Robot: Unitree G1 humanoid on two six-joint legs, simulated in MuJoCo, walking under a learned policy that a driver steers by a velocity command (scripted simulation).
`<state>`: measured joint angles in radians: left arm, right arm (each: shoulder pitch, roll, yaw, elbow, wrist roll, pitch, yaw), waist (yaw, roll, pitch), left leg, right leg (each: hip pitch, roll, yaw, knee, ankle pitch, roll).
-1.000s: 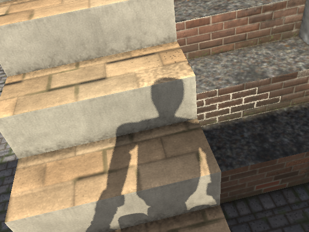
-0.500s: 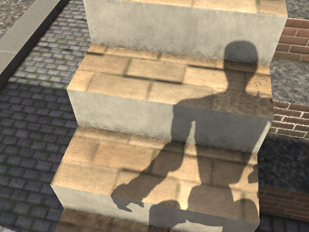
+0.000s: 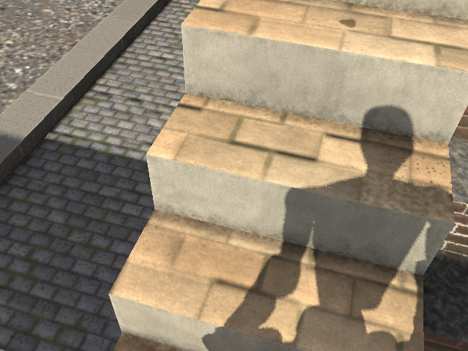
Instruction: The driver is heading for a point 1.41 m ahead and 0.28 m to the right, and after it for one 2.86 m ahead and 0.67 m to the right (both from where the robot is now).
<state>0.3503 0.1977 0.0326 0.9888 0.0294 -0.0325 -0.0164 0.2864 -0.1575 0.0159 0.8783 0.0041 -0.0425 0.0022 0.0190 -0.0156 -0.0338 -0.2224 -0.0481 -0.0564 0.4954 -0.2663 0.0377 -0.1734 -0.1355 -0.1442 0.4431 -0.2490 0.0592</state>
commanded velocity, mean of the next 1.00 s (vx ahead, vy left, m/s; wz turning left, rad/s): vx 0.31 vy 0.00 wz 0.01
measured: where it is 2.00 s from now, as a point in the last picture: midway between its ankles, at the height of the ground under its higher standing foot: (255, 305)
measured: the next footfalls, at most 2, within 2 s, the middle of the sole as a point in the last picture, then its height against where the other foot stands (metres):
left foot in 1.08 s outside the picture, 0.19 m higher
right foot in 1.56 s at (296, 309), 0.19 m higher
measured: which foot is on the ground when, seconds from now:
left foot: down 0.00-0.74, up 0.76-1.00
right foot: down 0.00-1.00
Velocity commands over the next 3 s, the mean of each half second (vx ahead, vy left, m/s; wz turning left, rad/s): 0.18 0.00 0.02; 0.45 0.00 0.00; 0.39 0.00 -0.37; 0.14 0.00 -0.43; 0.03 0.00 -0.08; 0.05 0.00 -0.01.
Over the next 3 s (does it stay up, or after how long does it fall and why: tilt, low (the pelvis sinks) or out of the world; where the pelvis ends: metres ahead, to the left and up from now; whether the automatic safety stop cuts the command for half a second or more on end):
stays up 0.75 -0.07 0.57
